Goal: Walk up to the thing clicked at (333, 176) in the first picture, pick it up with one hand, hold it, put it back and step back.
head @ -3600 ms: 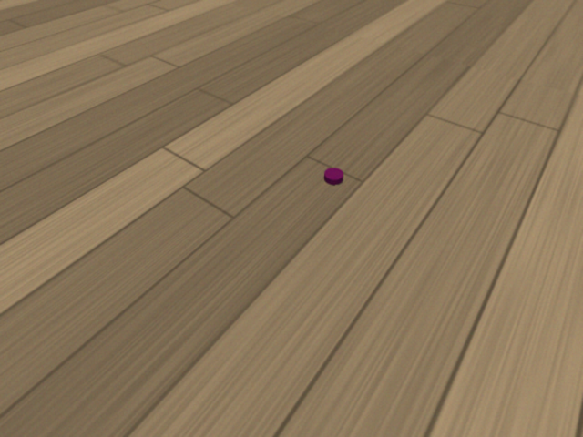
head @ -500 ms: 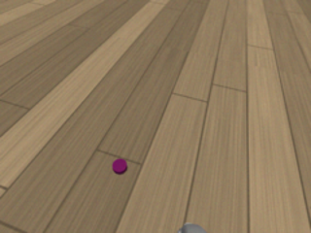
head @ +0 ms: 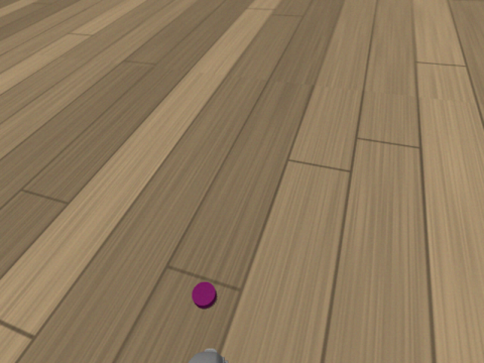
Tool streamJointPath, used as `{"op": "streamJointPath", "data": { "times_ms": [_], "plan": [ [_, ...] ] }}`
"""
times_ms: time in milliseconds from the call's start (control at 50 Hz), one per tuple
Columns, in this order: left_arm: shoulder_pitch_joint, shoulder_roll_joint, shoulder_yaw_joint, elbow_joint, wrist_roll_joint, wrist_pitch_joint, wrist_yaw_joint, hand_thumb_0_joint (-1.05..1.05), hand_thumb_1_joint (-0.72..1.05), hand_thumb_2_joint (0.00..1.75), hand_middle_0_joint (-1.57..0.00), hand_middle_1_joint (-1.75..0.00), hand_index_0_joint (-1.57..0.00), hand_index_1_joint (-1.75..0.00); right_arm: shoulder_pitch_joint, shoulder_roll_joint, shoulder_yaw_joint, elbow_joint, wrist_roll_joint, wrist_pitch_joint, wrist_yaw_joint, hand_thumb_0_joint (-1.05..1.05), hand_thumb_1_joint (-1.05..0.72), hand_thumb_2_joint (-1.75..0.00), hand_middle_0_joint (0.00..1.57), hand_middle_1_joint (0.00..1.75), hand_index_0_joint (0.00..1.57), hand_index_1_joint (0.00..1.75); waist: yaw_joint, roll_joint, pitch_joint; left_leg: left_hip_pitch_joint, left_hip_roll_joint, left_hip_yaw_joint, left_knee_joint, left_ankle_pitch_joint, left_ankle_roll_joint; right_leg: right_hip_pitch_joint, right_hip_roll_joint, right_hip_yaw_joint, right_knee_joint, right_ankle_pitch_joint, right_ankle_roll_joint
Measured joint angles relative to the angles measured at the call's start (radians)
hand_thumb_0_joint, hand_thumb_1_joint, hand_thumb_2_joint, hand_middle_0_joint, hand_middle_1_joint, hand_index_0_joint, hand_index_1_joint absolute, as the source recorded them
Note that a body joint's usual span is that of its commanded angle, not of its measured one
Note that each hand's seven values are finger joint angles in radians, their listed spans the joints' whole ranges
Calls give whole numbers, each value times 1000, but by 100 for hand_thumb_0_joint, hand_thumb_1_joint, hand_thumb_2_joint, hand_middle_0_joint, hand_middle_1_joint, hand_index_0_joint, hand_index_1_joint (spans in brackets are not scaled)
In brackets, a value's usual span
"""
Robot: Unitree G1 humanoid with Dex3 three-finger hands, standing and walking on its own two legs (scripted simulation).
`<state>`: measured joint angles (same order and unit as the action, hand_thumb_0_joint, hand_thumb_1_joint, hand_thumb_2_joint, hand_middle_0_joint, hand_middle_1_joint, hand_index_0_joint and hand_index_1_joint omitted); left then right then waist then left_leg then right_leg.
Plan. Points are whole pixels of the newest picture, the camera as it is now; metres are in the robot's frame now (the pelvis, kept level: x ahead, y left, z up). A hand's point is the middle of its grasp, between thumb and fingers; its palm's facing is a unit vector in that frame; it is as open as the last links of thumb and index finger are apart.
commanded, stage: walk up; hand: left
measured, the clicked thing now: (204, 294) +0.53 +0.24 -0.76
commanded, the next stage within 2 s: stand in 1.88 s
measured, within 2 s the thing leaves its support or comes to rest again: neither
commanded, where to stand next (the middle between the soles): +0.14 +0.01 m, yaw +1 degrees
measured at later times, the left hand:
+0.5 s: hand out of the picture +0.12 +0.30 -0.17, palm faces -0.05 -0.92 -0.39, open 7.4 cm
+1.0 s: hand (129, 332) +0.23 +0.26 -0.15, palm faces -0.02 -0.95 -0.31, open 7.4 cm
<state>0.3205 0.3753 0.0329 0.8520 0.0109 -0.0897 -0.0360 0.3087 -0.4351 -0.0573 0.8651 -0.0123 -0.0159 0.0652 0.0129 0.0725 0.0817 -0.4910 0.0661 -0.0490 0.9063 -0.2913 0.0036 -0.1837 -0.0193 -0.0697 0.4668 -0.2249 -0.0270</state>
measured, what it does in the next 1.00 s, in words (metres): walks ahead: left foot, then right foot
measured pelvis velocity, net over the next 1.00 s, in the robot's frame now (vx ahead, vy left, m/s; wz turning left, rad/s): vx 0.10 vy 0.02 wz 0.00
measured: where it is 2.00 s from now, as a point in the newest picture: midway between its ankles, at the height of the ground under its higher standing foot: outside the picture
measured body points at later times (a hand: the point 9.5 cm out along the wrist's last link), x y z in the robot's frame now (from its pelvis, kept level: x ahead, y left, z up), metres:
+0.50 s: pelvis +0.08 +0.03 -0.02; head +0.10 +0.03 +0.43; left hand +0.12 +0.35 -0.14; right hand +0.16 -0.29 -0.13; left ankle +0.13 +0.15 -0.74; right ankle +0.12 -0.11 -0.74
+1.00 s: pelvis +0.10 +0.02 +0.00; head +0.11 +0.03 +0.45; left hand +0.23 +0.31 -0.13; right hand +0.18 -0.29 -0.12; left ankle +0.12 +0.15 -0.74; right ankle +0.12 -0.11 -0.74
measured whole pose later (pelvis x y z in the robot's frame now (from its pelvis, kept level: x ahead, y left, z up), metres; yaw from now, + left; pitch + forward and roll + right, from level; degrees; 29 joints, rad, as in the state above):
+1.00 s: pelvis +0.10 +0.02 +0.00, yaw +0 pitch -2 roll +0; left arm 0.04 0.35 -0.01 1.09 -0.01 -0.02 -0.01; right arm 0.11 -0.36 0.01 1.12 0.00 -0.02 0.01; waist -0.02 -0.02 0.05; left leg -0.19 0.03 0.01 0.45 -0.22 -0.02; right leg -0.18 -0.03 -0.02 0.44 -0.22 0.02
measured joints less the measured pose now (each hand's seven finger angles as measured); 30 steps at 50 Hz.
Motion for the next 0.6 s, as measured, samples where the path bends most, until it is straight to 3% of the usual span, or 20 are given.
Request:
{"op": "streamJointPath", "data": {
  "times_ms": [80,140,180,240,280,360,460,500,540,600],
  "plan": [
    [5,25,3,-3,5,14,8,0,90,90,-21,-31,-20,-30,-7,9,-2,18,-9,0,-3,0,-91,-90,20,29,21,30,10,-27,1,28,17,38,-169,57,-12,8,-7,-11,44,-55,18],
    [-1,40,-3,5,-2,31,17,0,90,90,-21,-31,-20,-30,-18,13,0,31,-9,-13,-17,0,-91,-90,20,29,21,30,9,-49,1,106,1,57,-304,132,-2,-17,-20,-13,144,-131,40],
    [-29,49,-1,22,-11,50,25,0,90,90,-20,-31,-20,-30,-41,37,1,38,-14,-23,-30,0,-91,-90,20,29,21,30,4,-100,19,107,-34,75,-280,96,0,-60,-49,17,265,-192,24],
    [-46,42,-8,33,-10,66,31,0,90,90,-20,-30,-20,-30,-58,57,15,17,-5,-32,-27,0,-91,-90,20,29,21,30,-5,-111,31,114,-25,79,-257,71,16,-146,1,53,473,-292,-2],
    [-50,44,-12,46,-9,72,27,0,91,90,-20,-30,-20,-30,-60,69,23,6,-5,-33,-31,0,-91,-90,21,29,21,30,-15,-121,28,136,-25,81,-286,76,18,-185,13,66,527,-280,-9],
    [-52,42,-8,64,-7,75,17,0,91,90,-20,-30,-20,-30,-58,66,31,-2,-5,-34,-38,0,-90,-90,21,30,21,30,-24,-130,16,166,-35,92,-328,83,21,-222,-11,81,476,-215,-2],
    [-48,36,-1,100,-1,71,19,0,91,90,-20,-30,-20,-30,-72,40,29,4,-9,-16,-44,0,-90,-90,21,30,21,30,-27,-100,7,164,-28,103,-291,46,12,-183,-27,71,281,-151,14],
    [-48,36,5,117,2,65,25,0,91,90,-20,-30,-20,-30,-82,32,30,12,-4,-2,-44,0,-90,-90,21,30,21,30,-23,-82,5,146,-19,100,-238,14,1,-140,-15,64,191,-75,17],
    [-59,17,6,136,9,60,34,0,91,90,-20,-30,-20,-30,-99,25,30,34,6,15,-50,0,-90,-90,21,30,21,30,-21,-32,12,137,8,74,-192,-19,-1,-120,13,43,182,-61,31],
    [-68,7,-9,147,11,60,32,0,91,90,-20,-30,-20,-30,-114,41,36,67,12,28,-53,1,-91,-90,20,29,21,30,-3,-31,-4,142,-27,55,-170,-135,13,-125,3,54,186,-74,28]
  ]
}}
